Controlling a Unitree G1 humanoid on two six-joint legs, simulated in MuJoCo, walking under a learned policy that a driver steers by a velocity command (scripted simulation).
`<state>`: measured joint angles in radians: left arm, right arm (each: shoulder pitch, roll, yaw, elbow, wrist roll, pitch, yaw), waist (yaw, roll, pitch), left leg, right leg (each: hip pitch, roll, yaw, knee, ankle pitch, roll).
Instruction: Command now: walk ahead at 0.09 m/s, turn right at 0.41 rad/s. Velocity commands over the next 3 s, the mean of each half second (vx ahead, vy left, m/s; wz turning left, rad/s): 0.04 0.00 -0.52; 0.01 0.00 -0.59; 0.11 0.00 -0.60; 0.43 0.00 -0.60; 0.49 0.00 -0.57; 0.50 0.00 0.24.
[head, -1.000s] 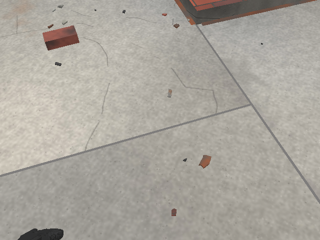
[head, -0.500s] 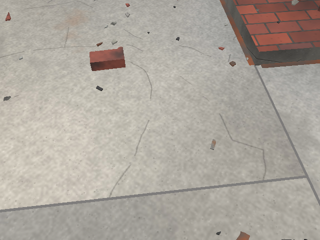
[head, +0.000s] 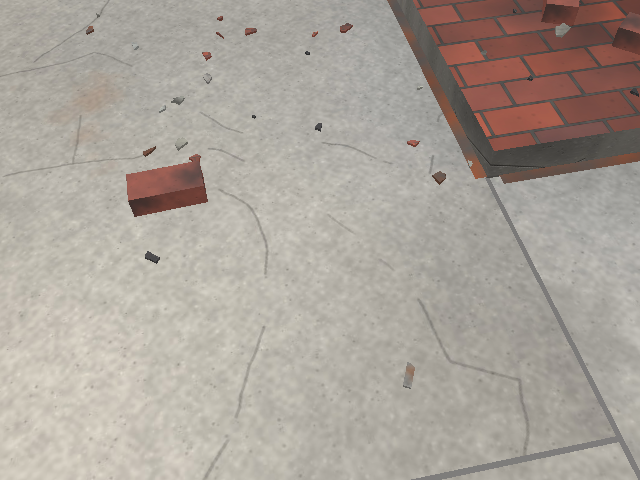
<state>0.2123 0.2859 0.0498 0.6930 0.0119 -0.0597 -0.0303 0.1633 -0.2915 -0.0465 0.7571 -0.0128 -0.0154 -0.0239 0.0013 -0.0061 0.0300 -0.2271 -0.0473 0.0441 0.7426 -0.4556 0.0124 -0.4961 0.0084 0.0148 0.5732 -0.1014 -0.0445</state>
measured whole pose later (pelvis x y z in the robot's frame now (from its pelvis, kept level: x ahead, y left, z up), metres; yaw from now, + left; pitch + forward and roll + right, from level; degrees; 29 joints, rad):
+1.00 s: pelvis +0.03 +0.00 +0.02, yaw -35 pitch +2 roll +1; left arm 0.19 0.30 0.07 0.60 -0.01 0.03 0.01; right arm 0.14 -0.34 -0.10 0.72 -0.01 0.02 -0.04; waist 0.00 0.04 0.06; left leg -0.54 0.02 -0.02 1.11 -0.42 -0.08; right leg -0.29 0.04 0.06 0.47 -0.22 -0.04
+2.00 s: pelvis +0.09 -0.23 +0.02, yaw -71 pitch +2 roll +1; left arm 0.36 0.27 0.04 0.68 -0.01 -0.05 -0.01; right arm 0.16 -0.33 -0.06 0.68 -0.02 -0.10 0.01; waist 0.04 0.04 0.03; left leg -0.66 0.09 -0.04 1.00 -0.15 -0.04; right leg -0.17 0.08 0.07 0.36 -0.22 -0.09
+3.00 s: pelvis +0.17 -0.77 +0.02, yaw -77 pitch +1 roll -2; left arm 0.29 0.27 0.07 0.79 0.01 -0.09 -0.01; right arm 0.22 -0.33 -0.07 0.73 0.03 -0.02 0.01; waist 0.04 0.05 0.03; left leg -0.63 0.10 -0.05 1.04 -0.23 -0.02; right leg -0.11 0.01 -0.13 0.30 -0.20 -0.02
